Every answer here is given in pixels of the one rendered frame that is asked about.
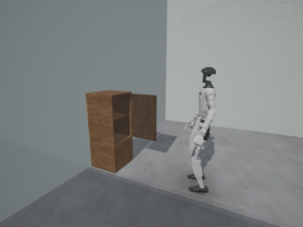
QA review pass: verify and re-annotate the cupboard door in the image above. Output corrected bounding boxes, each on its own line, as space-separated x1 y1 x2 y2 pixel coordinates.
131 94 157 141

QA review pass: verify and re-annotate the right robot hand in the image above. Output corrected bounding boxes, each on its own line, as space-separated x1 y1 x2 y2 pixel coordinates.
185 118 196 131

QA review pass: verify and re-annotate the left robot forearm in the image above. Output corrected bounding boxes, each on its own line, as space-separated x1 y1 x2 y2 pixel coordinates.
198 110 215 137

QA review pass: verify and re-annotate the left robot upper arm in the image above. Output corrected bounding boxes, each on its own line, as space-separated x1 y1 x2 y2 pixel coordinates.
205 88 216 115

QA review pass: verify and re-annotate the right robot foot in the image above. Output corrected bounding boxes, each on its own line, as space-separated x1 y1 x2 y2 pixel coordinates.
187 173 205 180

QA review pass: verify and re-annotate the robot left shin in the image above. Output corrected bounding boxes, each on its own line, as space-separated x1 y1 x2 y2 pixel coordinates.
190 159 204 188

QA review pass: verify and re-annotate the left robot hand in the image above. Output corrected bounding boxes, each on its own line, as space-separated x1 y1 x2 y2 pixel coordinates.
189 134 204 154

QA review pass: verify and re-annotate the right robot forearm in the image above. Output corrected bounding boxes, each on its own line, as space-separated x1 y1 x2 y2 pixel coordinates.
192 109 200 121

